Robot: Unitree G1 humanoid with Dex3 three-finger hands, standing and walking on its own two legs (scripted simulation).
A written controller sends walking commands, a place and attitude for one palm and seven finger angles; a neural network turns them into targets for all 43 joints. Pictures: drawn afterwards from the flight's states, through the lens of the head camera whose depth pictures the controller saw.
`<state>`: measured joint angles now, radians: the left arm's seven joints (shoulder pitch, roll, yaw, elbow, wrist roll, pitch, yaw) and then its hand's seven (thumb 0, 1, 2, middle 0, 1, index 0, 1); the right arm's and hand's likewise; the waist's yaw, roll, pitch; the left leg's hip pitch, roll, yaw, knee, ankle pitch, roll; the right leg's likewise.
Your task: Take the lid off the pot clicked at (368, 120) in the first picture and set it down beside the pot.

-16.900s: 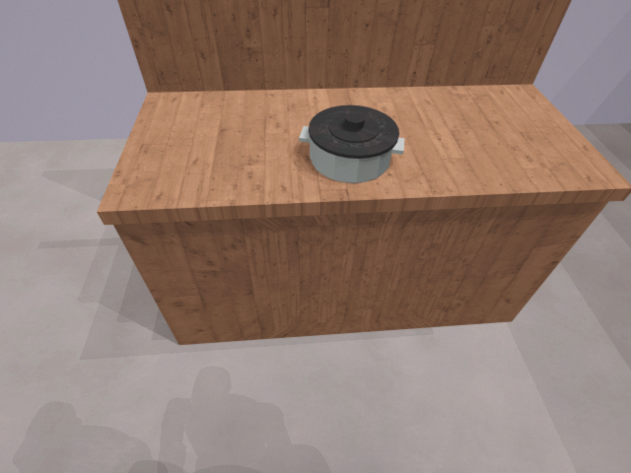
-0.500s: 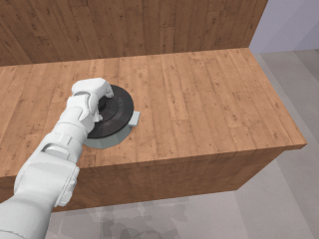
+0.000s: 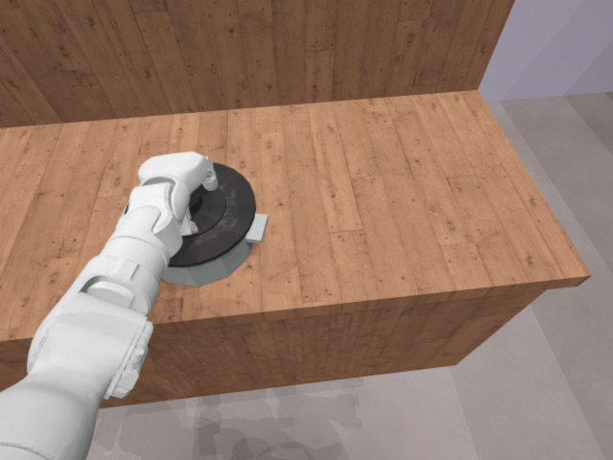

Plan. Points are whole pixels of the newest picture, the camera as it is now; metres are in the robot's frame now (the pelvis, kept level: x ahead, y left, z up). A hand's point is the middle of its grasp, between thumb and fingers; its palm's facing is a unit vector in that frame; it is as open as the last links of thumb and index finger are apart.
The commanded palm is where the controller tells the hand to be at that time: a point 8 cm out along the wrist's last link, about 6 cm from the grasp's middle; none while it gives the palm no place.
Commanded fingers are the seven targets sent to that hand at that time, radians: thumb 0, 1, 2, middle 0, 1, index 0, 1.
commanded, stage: close the fingers and squeeze the knob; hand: left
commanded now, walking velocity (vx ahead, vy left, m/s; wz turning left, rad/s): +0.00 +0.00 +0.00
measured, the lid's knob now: (186, 200) +0.50 +0.17 +0.01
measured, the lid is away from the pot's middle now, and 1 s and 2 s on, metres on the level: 0.00 0.00 0.01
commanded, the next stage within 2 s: lift the lid straight up in 1.32 s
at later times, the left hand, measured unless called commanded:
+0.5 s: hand (186, 205) +0.47 +0.16 +0.04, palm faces -0.38 -0.08 -0.92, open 8.1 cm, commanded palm +0.47 +0.16 +0.09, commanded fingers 0.00 0.27 0.85 -0.65 -1.06 -0.65 -1.06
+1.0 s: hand (184, 208) +0.46 +0.16 +0.04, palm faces -0.38 -0.07 -0.92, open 6.6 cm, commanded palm +0.47 +0.16 +0.09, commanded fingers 0.00 0.53 0.87 -0.65 -1.05 -0.82 -1.12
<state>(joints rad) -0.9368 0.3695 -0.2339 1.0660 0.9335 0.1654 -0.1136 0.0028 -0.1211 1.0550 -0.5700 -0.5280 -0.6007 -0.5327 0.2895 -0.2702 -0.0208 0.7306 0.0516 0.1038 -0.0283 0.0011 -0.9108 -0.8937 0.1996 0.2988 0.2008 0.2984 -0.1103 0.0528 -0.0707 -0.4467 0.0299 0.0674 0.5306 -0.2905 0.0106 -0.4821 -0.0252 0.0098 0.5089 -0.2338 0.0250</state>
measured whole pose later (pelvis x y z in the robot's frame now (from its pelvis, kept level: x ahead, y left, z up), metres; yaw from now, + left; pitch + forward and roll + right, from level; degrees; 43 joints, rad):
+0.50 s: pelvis +0.01 +0.00 +0.00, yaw +0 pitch +12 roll +0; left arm -0.91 0.37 -0.22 1.04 0.94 0.17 -0.10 0.00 0.16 0.92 -0.53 -1.00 -0.59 -1.01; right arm 0.28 -0.27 -0.02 0.72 0.05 0.11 -0.02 0.00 -0.91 -0.89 0.20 0.30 0.20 0.30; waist -0.11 0.05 -0.07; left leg -0.43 0.03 0.07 0.52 -0.30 0.01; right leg -0.47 -0.02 0.01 0.50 -0.24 0.03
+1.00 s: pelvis +0.01 +0.00 +0.00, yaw +0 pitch +12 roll +0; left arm -0.90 0.35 -0.23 1.03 0.93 0.17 -0.10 -0.01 0.30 0.78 -0.53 -0.99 -0.72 -1.07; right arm 0.27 -0.26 -0.02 0.73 0.05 0.11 -0.02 0.00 -0.91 -0.89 0.20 0.30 0.20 0.30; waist -0.10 0.05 -0.07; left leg -0.43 0.03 0.07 0.52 -0.30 0.01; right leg -0.46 -0.03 0.01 0.50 -0.24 0.03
